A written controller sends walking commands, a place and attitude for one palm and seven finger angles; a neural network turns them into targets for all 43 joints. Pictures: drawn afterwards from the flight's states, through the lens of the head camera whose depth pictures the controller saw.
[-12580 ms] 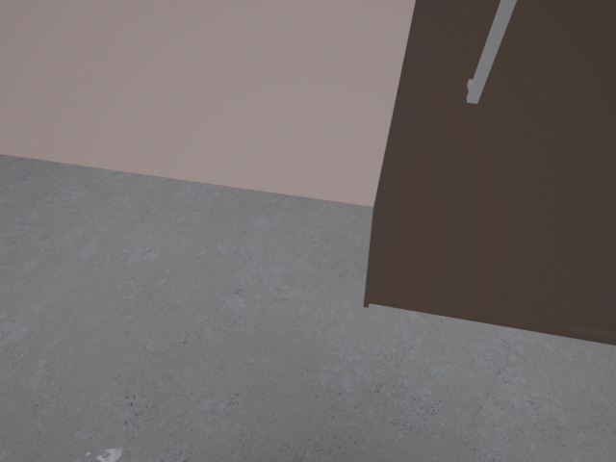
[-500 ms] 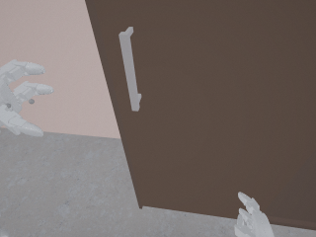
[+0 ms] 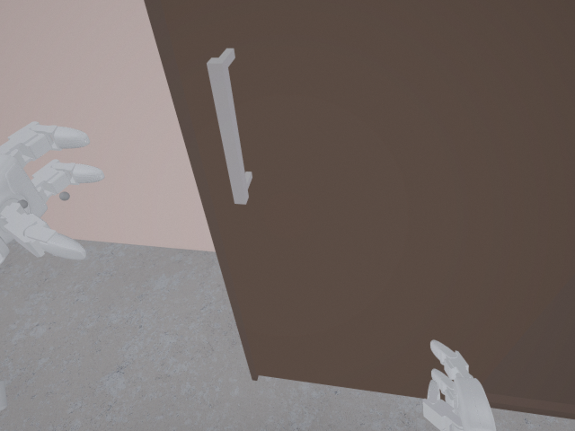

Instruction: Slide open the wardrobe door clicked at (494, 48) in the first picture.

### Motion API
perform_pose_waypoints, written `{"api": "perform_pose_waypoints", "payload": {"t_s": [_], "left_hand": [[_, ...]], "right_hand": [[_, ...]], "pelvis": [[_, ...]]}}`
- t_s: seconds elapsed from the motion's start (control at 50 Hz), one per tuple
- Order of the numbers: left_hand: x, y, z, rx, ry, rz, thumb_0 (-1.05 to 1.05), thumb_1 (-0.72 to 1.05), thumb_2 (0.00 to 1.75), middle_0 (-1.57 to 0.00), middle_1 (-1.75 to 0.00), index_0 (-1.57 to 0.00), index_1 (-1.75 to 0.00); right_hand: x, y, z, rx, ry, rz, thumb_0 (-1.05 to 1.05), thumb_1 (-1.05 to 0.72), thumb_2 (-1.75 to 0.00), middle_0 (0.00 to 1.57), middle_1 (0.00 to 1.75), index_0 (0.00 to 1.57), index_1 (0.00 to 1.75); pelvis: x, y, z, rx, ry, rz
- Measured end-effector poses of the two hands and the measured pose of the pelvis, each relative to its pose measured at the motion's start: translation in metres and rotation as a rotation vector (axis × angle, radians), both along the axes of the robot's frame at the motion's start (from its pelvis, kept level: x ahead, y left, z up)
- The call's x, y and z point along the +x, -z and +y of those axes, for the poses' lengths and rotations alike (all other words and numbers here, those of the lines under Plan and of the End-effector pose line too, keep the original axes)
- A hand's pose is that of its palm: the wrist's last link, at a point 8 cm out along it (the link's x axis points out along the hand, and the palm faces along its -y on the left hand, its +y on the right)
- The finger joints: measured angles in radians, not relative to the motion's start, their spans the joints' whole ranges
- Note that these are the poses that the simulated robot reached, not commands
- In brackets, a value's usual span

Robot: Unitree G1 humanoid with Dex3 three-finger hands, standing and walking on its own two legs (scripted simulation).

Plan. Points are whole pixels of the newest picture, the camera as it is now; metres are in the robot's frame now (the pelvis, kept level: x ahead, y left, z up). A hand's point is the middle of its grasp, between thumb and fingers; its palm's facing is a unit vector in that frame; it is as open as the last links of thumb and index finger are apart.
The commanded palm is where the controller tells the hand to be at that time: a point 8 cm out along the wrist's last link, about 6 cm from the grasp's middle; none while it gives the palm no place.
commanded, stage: move the hooked fingers beside the handle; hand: left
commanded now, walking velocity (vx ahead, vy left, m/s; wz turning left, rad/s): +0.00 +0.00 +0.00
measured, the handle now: (235, 133) +0.45 +0.13 +0.23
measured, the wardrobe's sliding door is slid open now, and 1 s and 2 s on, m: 0.00 0.00 0.00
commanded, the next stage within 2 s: none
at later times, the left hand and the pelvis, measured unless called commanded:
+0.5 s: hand (97, 181) +0.32 +0.26 +0.23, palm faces +0.04 -0.99 -0.10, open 14.0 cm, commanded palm +0.29 +0.30 +0.25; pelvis +0.01 +0.01 +0.00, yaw -1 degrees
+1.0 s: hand (135, 167) +0.36 +0.24 +0.23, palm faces +0.04 -1.00 -0.06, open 14.0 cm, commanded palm +0.33 +0.28 +0.24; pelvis +0.00 +0.01 +0.00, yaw -1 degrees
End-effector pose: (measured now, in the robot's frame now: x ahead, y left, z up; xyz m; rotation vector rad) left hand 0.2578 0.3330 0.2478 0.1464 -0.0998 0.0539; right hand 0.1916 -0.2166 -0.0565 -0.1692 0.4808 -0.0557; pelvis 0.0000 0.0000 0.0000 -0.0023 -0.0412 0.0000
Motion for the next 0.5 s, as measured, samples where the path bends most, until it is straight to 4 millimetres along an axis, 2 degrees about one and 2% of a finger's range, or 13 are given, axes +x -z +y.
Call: {"api": "perform_pose_waypoints", "payload": {"t_s": [0.1,0.34,0.5], "left_hand": [[0.003,0.003,0.002,-0.013,-0.006,-0.003,-0.01,-0.50,0.30,-0.31,-1.20,-0.30,-1.20],[0.032,0.008,-0.012,-0.030,0.031,-0.001,-0.01,-0.50,0.30,-0.31,-1.20,-0.30,-1.20],[0.039,0.010,-0.015,-0.044,0.023,0.005,-0.01,-0.50,0.30,-0.31,-1.20,-0.30,-1.20]], "right_hand": [[0.001,0.000,0.001,-0.005,0.000,0.006,0.01,-0.90,-0.90,0.21,0.30,0.20,0.30],[-0.005,0.002,0.002,-0.014,0.029,0.029,0.01,-0.90,-0.90,0.21,0.30,0.20,0.30],[-0.009,0.005,0.003,-0.010,0.045,0.049,0.01,-0.90,-0.90,0.20,0.30,0.20,0.30]], "pelvis": [[0.002,0.000,0.001,-0.001,-0.002,0.002],[0.003,0.000,0.007,-0.001,0.005,0.009],[0.006,0.000,0.011,0.000,0.011,0.014]]}}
